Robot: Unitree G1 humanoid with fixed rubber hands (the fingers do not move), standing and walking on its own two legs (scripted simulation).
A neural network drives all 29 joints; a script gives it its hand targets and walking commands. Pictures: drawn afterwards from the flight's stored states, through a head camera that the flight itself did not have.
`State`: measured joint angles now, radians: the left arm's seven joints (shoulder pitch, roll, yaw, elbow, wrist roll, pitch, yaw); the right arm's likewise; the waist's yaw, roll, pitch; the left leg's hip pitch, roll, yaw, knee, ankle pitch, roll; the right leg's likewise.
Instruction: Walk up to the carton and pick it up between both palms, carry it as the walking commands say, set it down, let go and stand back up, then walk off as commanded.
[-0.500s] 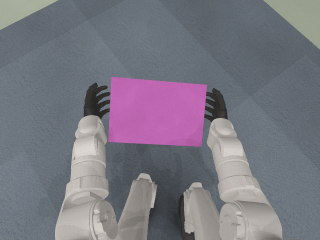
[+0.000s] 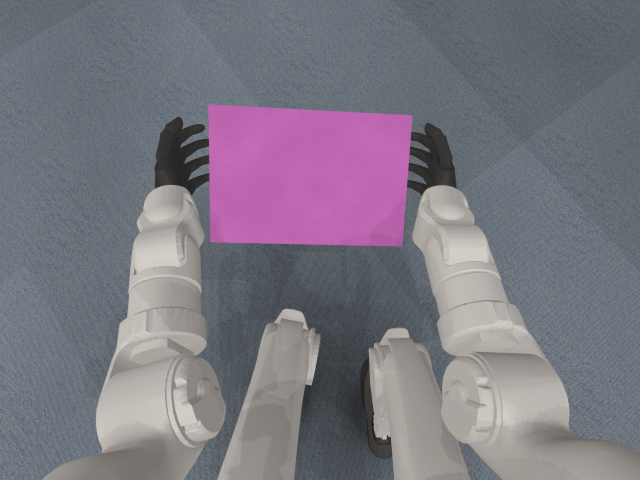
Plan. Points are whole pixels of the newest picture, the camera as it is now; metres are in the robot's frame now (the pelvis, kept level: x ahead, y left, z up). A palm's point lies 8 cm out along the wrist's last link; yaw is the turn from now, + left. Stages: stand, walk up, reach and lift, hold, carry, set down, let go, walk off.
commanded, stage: set down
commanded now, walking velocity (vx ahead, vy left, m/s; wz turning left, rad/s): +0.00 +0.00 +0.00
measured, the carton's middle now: (306, 177) +0.49 +0.10 -0.17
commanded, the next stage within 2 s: none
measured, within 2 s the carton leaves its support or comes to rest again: neither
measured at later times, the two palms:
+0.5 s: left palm (197, 189) +0.45 +0.25 -0.16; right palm (414, 190) +0.49 -0.06 -0.18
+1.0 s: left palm (212, 195) +0.47 +0.26 -0.26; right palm (398, 193) +0.52 -0.05 -0.27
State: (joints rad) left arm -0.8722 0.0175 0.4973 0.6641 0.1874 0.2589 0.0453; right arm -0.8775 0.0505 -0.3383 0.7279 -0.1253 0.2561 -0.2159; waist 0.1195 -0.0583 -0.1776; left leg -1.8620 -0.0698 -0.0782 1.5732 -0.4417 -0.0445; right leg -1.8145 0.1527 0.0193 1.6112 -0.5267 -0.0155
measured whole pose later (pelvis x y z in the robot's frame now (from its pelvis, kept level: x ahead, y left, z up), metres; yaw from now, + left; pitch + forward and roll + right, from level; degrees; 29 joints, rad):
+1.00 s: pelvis -0.03 +0.01 -0.12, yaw -1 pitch +35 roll -1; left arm -1.30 0.19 0.45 0.65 0.09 0.29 0.07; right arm -1.35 -0.14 -0.26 0.76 0.01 0.27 -0.25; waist 0.13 -0.05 0.38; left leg -2.12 -0.10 -0.05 1.98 -0.47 -0.05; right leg -2.07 0.19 0.01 2.03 -0.57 0.03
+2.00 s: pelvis -0.02 +0.01 -0.17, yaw -1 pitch +37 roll +1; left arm -1.32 0.29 0.44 0.91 0.06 0.23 -0.01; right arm -1.43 -0.17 -0.24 1.01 0.00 0.18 -0.18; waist 0.13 -0.07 0.32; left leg -2.25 -0.03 -0.01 2.16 -0.54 -0.03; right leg -2.21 0.19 -0.01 2.21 -0.64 0.01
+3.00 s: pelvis -0.01 +0.01 -0.18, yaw +0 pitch +37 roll +1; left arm -1.34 0.32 0.48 0.95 0.06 0.15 -0.06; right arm -1.45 -0.15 -0.31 1.00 -0.09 0.12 -0.10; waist 0.11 -0.05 0.35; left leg -2.27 -0.01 0.02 2.19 -0.57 0.01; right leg -2.22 0.16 -0.01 2.26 -0.68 0.01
